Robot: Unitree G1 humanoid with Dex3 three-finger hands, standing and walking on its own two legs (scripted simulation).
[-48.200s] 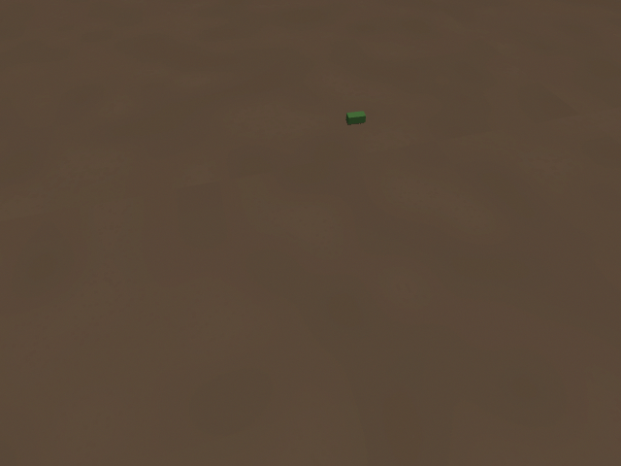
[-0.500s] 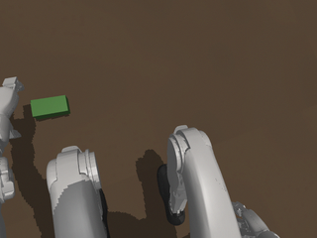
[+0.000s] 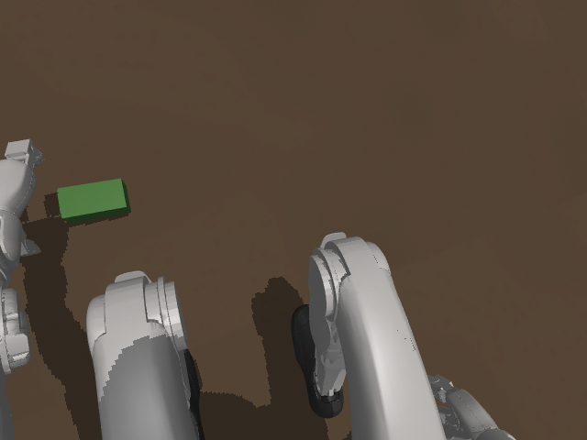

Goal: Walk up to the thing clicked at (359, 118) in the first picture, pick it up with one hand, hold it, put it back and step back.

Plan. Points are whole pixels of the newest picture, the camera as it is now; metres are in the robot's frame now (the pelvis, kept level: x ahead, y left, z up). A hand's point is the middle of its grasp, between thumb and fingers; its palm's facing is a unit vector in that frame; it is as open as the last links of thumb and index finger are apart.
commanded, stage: approach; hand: left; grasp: from above
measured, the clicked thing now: (95, 201) +0.47 +0.25 -0.29
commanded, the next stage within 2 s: rest palm in 0.66 s
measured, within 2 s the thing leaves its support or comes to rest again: neither
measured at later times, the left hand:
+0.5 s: hand (72, 171) +0.48 +0.25 -0.17, palm faces -0.38 -0.03 -0.93, open 14.0 cm
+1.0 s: hand (64, 208) +0.44 +0.27 -0.21, palm faces -0.47 -0.11 -0.88, open 14.3 cm
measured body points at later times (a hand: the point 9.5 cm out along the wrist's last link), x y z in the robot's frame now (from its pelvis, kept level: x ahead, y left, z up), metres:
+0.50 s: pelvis +0.00 +0.00 +0.00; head +0.24 +0.05 +0.38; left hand +0.50 +0.25 -0.12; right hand +0.03 -0.27 -0.10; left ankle +0.07 +0.13 -0.28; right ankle +0.10 -0.13 -0.28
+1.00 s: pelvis +0.00 +0.01 -0.01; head +0.24 +0.10 +0.36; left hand +0.46 +0.28 -0.16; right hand +0.06 -0.28 -0.08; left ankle +0.07 +0.13 -0.28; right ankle +0.10 -0.13 -0.28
